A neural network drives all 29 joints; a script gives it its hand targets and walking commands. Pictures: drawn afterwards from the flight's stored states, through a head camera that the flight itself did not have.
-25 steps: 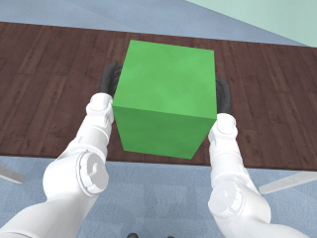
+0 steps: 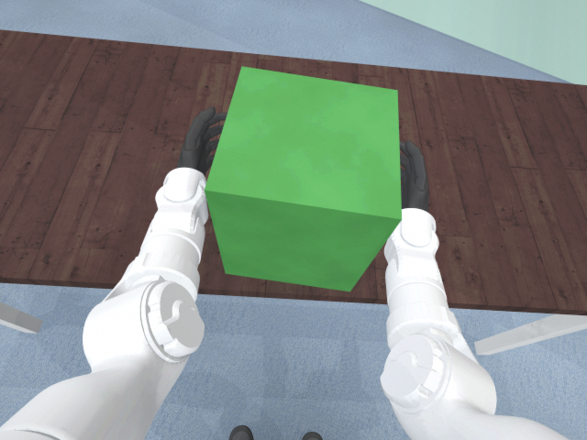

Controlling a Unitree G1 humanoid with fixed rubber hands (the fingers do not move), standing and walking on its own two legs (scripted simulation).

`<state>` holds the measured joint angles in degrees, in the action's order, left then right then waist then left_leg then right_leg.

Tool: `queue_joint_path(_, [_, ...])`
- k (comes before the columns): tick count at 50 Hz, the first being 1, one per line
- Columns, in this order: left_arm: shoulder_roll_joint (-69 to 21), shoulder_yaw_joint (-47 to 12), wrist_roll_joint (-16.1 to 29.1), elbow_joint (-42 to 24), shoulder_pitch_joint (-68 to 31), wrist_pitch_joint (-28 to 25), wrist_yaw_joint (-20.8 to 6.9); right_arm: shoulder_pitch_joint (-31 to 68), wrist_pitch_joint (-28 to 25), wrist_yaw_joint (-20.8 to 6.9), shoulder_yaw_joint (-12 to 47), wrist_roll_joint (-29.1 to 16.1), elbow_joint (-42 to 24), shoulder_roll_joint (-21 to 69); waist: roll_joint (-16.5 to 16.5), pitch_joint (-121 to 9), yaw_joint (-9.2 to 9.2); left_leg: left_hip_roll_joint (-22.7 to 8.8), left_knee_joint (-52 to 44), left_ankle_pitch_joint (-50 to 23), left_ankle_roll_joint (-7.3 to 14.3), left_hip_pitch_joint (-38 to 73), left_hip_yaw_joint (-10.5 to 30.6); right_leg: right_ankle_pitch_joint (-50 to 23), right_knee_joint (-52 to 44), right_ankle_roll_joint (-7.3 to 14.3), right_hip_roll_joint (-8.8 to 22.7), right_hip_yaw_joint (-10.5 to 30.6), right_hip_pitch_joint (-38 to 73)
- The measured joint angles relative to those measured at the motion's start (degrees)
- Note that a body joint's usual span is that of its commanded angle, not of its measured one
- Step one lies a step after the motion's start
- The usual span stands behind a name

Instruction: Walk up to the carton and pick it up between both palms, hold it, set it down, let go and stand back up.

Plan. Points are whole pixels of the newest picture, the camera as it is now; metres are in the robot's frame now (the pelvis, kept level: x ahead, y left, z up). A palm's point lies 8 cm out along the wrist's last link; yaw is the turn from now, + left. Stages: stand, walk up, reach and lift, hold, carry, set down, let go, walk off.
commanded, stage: set down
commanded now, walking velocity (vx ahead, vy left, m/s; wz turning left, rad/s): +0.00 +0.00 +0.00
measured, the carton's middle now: (302, 191) +0.45 -0.01 +0.01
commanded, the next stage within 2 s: none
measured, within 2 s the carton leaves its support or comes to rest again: neither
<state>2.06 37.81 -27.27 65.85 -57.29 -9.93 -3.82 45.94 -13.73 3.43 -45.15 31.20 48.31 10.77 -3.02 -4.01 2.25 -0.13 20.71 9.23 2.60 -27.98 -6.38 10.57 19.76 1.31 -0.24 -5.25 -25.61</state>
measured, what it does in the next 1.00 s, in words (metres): stands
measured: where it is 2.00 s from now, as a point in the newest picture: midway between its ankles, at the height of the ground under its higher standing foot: outside the picture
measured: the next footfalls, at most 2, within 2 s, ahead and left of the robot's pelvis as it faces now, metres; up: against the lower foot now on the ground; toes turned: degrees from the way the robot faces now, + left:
none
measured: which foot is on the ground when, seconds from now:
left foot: down 0.00-1.00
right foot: down 0.00-1.00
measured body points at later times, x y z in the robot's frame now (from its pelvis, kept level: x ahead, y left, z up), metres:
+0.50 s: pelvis -0.01 +0.00 -0.01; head +0.10 +0.03 +0.43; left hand +0.48 +0.15 +0.02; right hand +0.43 -0.16 +0.03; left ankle -0.01 +0.09 -0.74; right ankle -0.03 -0.10 -0.74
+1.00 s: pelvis -0.02 +0.00 -0.03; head +0.09 +0.03 +0.41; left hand +0.49 +0.20 +0.05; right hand +0.44 -0.20 +0.05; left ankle -0.01 +0.10 -0.74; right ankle -0.03 -0.10 -0.74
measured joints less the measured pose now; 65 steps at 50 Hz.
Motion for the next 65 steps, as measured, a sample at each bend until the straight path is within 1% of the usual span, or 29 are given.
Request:
queue_joint_path(11, [-0.3,1.6,-1.5,-0.9,-0.8,0.1,-0.3,1.1,0.6,-0.5,-0.7,1.0,-0.9,0.2,0.2,0.3,0.11,0.0,0.2,-0.4,0.2,-1.1,-0.1,-0.4,0.2,-0.1,0.1,-0.1,-1.1])
queue_joint_path(15, [0.0,1.5,-1.6,-0.5,-1.0,-0.3,0.0,1.4,0.7,-0.5,-0.7,1.3,-0.9,0.2,0.2,0.3,-0.05,-0.1,0.4,-0.3,0.2,-1.4,-0.4,-0.6,0.1,-0.1,0.0,0.2,-1.4])
queue_joint_path(17, [0.6,1.1,-1.4,0.3,-1.0,-0.7,0.5,1.5,0.7,-0.2,0.0,0.9,-0.2,0.0,0.2,0.0,-0.03,-0.3,0.5,-0.2,0.2,-1.6,-0.6,-0.7,0.1,-0.1,-0.1,0.4,-1.7])
queue_joint_path(19, [1.6,0.1,-0.8,1.7,-1.0,-0.9,1.1,1.7,0.7,0.1,1.6,-0.4,1.4,-0.8,0.2,-0.4,0.1,-0.4,0.7,-0.1,0.2,-2.1,-0.9,-0.8,0.2,-0.1,-0.3,0.7,-2.2])
queue_joint_path(20, [2.4,-0.9,0.1,2.6,-1.0,-1.0,1.7,1.9,0.7,0.3,2.9,-1.9,2.8,-1.4,0.2,-0.8,0.22,-0.6,0.9,0.0,0.2,-2.4,-1.1,-0.8,0.2,-0.1,-0.4,0.9,-2.6])
queue_joint_path(22, [4.4,-4.6,3.4,5.3,-0.9,-1.3,3.2,2.5,0.9,1.2,6.8,-6.5,6.3,-3.3,0.4,-2.1,0.6,-0.9,1.8,0.3,0.2,-4.1,-1.3,-1.0,0.4,0.0,-0.7,1.1,-4.0])
queue_joint_path(25, [7.7,-12.0,10.9,10.9,-1.5,-2.2,5.1,4.1,1.0,2.8,13.3,-13.6,12.4,-6.0,0.9,-5.0,1.52,-1.6,4.3,1.2,0.2,-8.2,-1.2,-0.9,1.6,0.2,-1.1,1.1,-7.5])
queue_joint_path(27, [9.4,-16.6,16.0,14.4,-2.6,-3.2,5.8,5.4,1.1,3.6,17.1,-17.4,15.6,-7.5,1.3,-6.6,2.18,-1.9,6.3,1.9,0.2,-11.2,-0.8,-0.4,3.0,0.2,-1.3,0.8,-10.1])
queue_joint_path(31, [12.4,-23.6,23.9,20.9,-5.8,-5.3,6.3,8.1,1.1,4.6,21.5,-22.1,21.3,-9.7,1.4,-8.4,3.05,-2.3,9.8,3.2,-0.1,-15.3,-0.2,0.9,6.1,0.3,-1.4,0.4,-14.0])
queue_joint_path(35, [14.4,-29.1,29.4,23.5,-7.7,-6.7,6.4,9.3,0.1,5.2,24.2,-25.8,24.9,-11.2,1.4,-10.5,3.26,-2.6,12.9,4.4,-0.8,-18.9,1.1,1.9,8.3,0.5,-1.8,-0.1,-17.0])
queue_joint_path(39, [16.5,-33.1,33.2,25.3,-9.4,-7.5,6.0,10.8,-1.1,5.5,26.3,-29.3,27.8,-12.9,1.9,-11.7,3.14,-2.6,15.6,5.1,-2.0,-21.6,3.0,2.3,9.7,0.6,-2.1,-0.5,-19.0])
queue_joint_path(41, [17.6,-35.0,34.9,26.2,-10.3,-7.7,5.5,11.8,-1.5,5.5,27.5,-31.2,28.9,-14.1,2.2,-11.5,3.14,-2.4,16.3,5.3,-2.2,-22.1,3.9,2.4,10.3,0.6,-2.1,-0.7,-19.4])
queue_joint_path(44, [18.9,-38.0,37.5,26.9,-11.3,-7.9,4.7,12.9,-1.5,5.3,29.6,-34.3,29.5,-16.0,2.6,-11.0,3.31,-2.0,16.7,5.3,-2.0,-22.3,4.7,2.6,11.0,0.5,-1.9,-0.9,-19.7])
queue_joint_path(48, [19.9,-42.1,41.2,26.2,-11.3,-7.7,3.9,13.8,-0.8,4.6,32.1,-38.1,29.3,-18.7,3.1,-11.2,3.59,-1.5,16.7,4.9,-1.6,-22.8,5.4,2.4,11.6,0.5,-1.6,-1.1,-20.4])
queue_joint_path(52, [20.3,-45.1,44.5,25.1,-11.7,-6.8,3.3,14.5,1.2,3.5,34.7,-41.5,28.4,-21.1,3.2,-11.6,3.75,-1.4,16.7,4.5,-1.2,-23.1,5.4,2.0,11.9,0.5,-1.6,-0.9,-20.9])
queue_joint_path(58, [20.9,-48.3,48.7,24.7,-14.1,-4.4,2.7,16.5,5.7,2.0,38.9,-45.9,26.9,-23.7,2.5,-11.7,4.2,-1.1,16.4,3.8,-0.9,-22.2,4.8,1.9,13.2,0.5,-1.2,-0.3,-20.9])
queue_joint_path(65, [22.6,-51.1,52.5,26.6,-18.8,-0.5,2.8,20.9,11.2,1.7,40.7,-47.5,26.2,-24.1,1.8,-11.7,4.91,-0.6,15.5,3.0,-0.9,-20.6,4.5,2.0,14.0,0.6,-0.8,0.0,-20.2])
